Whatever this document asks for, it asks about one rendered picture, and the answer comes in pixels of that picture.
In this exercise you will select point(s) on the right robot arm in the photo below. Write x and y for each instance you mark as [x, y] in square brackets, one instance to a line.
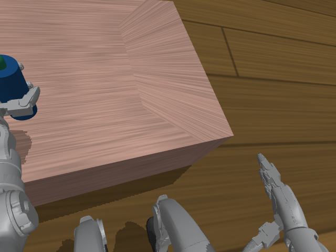
[302, 239]

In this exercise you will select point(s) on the bottle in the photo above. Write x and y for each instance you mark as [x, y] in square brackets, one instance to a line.
[12, 83]

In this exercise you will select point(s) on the left robot arm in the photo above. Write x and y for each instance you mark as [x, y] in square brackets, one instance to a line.
[17, 215]

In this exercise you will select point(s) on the right robot hand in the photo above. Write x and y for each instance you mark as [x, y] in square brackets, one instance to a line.
[287, 210]

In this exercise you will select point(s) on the right robot foot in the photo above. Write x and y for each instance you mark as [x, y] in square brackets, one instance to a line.
[151, 233]

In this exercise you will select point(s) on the left robot hand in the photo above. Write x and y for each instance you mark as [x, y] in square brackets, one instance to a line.
[21, 107]

